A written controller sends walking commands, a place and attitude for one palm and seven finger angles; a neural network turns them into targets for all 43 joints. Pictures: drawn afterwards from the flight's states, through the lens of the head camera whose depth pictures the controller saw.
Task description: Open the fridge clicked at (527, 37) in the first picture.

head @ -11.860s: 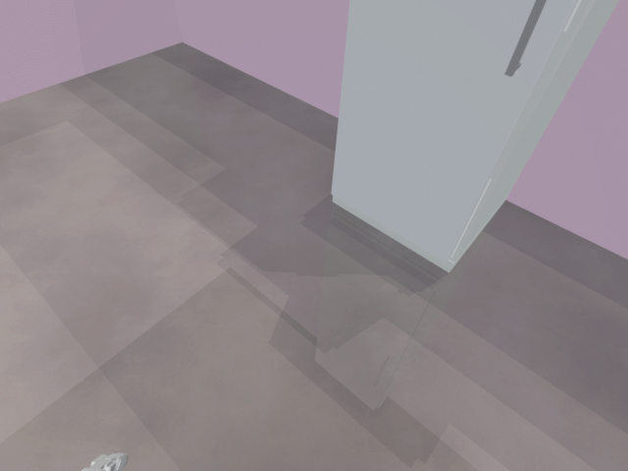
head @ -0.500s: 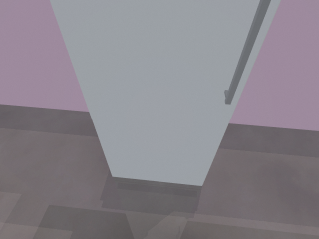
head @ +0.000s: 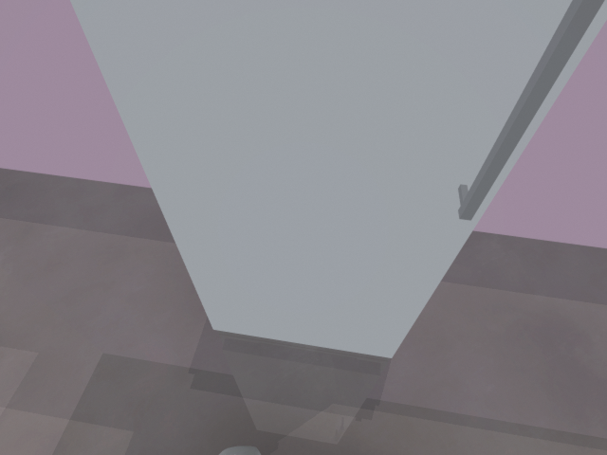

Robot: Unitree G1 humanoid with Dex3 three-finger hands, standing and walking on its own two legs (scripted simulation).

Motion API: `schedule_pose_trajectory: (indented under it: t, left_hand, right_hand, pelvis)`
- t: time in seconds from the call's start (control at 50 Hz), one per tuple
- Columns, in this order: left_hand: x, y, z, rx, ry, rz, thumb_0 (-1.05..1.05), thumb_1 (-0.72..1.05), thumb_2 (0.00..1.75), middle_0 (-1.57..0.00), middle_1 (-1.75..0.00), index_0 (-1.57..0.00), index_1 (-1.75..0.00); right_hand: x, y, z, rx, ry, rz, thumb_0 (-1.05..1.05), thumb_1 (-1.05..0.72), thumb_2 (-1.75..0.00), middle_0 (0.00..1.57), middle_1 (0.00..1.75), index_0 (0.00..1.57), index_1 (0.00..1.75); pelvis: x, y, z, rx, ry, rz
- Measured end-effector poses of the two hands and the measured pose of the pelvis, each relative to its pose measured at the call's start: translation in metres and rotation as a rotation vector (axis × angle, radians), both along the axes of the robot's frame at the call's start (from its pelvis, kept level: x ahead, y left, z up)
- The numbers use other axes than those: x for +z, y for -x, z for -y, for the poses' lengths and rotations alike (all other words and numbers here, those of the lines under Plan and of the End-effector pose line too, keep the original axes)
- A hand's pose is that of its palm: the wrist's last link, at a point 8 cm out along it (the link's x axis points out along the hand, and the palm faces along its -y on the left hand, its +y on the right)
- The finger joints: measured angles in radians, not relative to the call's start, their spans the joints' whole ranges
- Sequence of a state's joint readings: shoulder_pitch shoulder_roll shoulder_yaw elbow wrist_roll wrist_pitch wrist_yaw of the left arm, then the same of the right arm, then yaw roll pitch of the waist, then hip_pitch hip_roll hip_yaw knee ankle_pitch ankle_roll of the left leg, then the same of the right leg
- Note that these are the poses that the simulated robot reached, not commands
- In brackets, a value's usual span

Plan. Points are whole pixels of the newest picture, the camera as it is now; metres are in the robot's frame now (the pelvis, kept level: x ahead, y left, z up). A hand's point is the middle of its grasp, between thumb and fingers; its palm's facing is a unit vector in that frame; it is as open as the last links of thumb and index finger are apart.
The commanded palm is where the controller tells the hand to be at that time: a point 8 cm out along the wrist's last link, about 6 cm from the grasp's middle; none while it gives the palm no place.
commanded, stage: come to a stop and stand still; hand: right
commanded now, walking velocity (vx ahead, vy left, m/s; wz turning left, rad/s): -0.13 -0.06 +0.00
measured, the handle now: (524, 94) +0.46 -0.19 +0.25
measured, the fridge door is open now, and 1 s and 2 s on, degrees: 0 0 0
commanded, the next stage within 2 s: look again from close up in 1.30 s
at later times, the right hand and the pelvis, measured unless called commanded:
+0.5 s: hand out of the picture +0.03 -0.21 -0.17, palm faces +0.08 +0.97 -0.22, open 7.3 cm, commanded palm none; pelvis -0.02 -0.02 +0.00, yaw -1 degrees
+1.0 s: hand out of the picture -0.06 -0.17 -0.17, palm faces +0.04 +0.98 -0.17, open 7.4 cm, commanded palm none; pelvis -0.06 -0.01 +0.01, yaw -1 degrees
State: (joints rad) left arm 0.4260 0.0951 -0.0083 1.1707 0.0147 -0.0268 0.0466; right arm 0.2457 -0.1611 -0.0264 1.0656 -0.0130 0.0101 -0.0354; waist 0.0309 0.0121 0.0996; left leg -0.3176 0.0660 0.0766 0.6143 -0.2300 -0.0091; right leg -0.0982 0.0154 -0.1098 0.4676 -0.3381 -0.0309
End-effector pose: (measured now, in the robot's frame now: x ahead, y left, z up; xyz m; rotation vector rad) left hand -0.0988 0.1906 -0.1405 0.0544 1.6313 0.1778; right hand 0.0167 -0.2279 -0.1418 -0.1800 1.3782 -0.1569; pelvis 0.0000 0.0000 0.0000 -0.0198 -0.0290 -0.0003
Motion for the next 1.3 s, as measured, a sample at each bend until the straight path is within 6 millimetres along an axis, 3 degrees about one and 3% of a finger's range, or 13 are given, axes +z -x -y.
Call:
schedule_pose_trajectory:
  t: [0.12, 0.22, 0.36, 0.52, 0.64, 0.78, 1.1, 1.2, 1.3]
  left_hand:
    - [-0.011, -0.033, -0.015, 0.011, 0.004, 0.028, 0.01, 0.9, 0.9, -0.2, -0.3, -0.2, -0.3]
    - [-0.012, -0.077, -0.028, -0.047, -0.04, 0.123, 0.01, 0.91, 0.9, -0.2, -0.3, -0.2, -0.3]
    - [0.003, -0.124, -0.028, -0.108, -0.121, 0.298, 0.0, 0.91, 0.9, -0.2, -0.3, -0.2, -0.3]
    - [0.007, -0.139, -0.012, -0.134, -0.093, 0.373, 0.0, 0.92, 0.9, -0.2, -0.3, -0.2, -0.3]
    - [-0.001, -0.125, -0.015, -0.109, -0.061, 0.358, 0.0, 0.92, 0.9, -0.2, -0.3, -0.2, -0.3]
    - [0.001, -0.088, -0.022, -0.106, -0.054, 0.298, 0.0, 0.92, 0.9, -0.2, -0.3, -0.2, -0.3]
    - [0.004, -0.001, -0.016, -0.058, -0.035, 0.144, 0.01, 0.91, 0.9, -0.2, -0.3, -0.2, -0.3]
    - [0.004, 0.01, -0.01, -0.046, -0.026, 0.12, 0.01, 0.91, 0.9, -0.2, -0.3, -0.2, -0.3]
    - [0.002, 0.007, -0.005, -0.047, -0.019, 0.125, 0.01, 0.91, 0.9, -0.2, -0.3, -0.2, -0.3]
  right_hand:
    - [0.005, -0.042, -0.004, 0.012, 0.029, 0.088, 0.01, -0.93, -0.9, 0.2, 0.3, 0.2, 0.3]
    - [0.0, -0.055, -0.008, -0.009, 0.002, 0.15, 0.01, -0.91, -0.9, 0.2, 0.3, 0.2, 0.3]
    - [-0.009, -0.04, 0.012, -0.054, -0.035, 0.16, 0.0, -0.92, -0.89, 0.2, 0.3, 0.2, 0.3]
    - [0.002, 0.001, 0.034, -0.058, 0.009, 0.076, 0.0, -0.91, -0.9, 0.2, 0.3, 0.2, 0.3]
    - [0.009, 0.038, 0.028, -0.048, 0.026, 0.004, 0.0, -0.91, -0.9, 0.2, 0.3, 0.19, 0.3]
    - [0.01, 0.067, 0.014, -0.045, 0.004, -0.019, 0.01, -0.9, -0.9, 0.2, 0.3, 0.2, 0.3]
    - [0.003, 0.093, -0.011, -0.041, -0.055, -0.031, 0.01, -0.9, -0.9, 0.2, 0.3, 0.2, 0.3]
    - [0.003, 0.099, -0.01, -0.045, -0.054, -0.045, 0.01, -0.9, -0.9, 0.2, 0.3, 0.2, 0.3]
    - [0.003, 0.1, -0.007, -0.039, -0.045, -0.052, 0.01, -0.9, -0.9, 0.2, 0.3, 0.2, 0.3]
  pelvis:
    - [-0.003, -0.012, -0.009, -0.021, -0.016, -0.014]
    - [-0.005, -0.005, -0.005, -0.045, -0.035, -0.018]
    - [-0.004, 0.009, 0.016, -0.025, -0.02, 0.002]
    - [0.003, 0.017, 0.025, -0.016, -0.009, -0.011]
    - [0.004, 0.027, 0.022, -0.009, -0.012, -0.008]
    - [0.008, 0.04, 0.016, -0.011, -0.012, 0.009]
    - [0.01, 0.06, 0.008, -0.011, -0.018, 0.005]
    - [0.009, 0.061, 0.009, -0.01, -0.019, -0.002]
    - [0.008, 0.06, 0.012, -0.007, -0.025, -0.01]
